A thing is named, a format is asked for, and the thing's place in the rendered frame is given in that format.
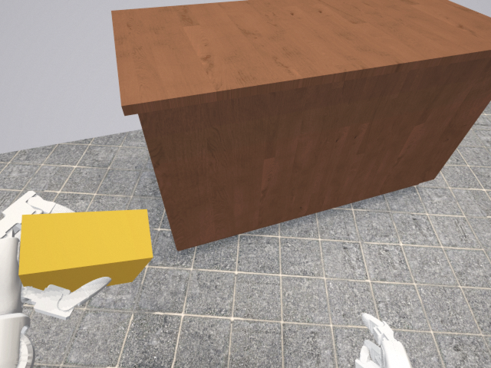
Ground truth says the sponge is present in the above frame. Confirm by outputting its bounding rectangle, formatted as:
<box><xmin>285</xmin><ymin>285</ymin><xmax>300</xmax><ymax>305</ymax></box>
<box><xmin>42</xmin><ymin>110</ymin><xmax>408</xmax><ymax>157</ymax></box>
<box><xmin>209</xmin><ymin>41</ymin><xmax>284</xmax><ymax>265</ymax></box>
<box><xmin>18</xmin><ymin>209</ymin><xmax>153</xmax><ymax>292</ymax></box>

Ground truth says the robot left hand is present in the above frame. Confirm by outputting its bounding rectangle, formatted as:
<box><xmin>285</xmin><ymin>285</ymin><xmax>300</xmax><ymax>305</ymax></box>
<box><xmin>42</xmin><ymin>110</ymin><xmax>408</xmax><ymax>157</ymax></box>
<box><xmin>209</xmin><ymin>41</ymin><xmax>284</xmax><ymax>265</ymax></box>
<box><xmin>0</xmin><ymin>191</ymin><xmax>112</xmax><ymax>320</ymax></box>

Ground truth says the left robot forearm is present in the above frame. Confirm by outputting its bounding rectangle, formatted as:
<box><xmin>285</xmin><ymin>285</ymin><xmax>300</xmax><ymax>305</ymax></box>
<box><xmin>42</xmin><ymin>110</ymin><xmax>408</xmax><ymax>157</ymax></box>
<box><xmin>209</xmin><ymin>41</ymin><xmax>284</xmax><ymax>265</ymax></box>
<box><xmin>0</xmin><ymin>313</ymin><xmax>35</xmax><ymax>368</ymax></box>

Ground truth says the table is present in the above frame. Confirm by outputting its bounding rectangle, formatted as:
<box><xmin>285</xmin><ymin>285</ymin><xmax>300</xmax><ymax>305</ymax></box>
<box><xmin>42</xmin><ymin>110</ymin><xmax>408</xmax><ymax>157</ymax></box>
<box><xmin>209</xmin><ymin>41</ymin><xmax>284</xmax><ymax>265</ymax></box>
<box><xmin>111</xmin><ymin>0</ymin><xmax>491</xmax><ymax>251</ymax></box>

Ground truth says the robot right hand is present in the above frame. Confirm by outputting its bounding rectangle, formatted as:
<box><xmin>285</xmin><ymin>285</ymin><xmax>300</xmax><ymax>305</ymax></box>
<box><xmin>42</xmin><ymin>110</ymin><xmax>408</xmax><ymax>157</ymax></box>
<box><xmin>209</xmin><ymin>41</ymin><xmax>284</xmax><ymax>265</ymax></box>
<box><xmin>355</xmin><ymin>313</ymin><xmax>413</xmax><ymax>368</ymax></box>

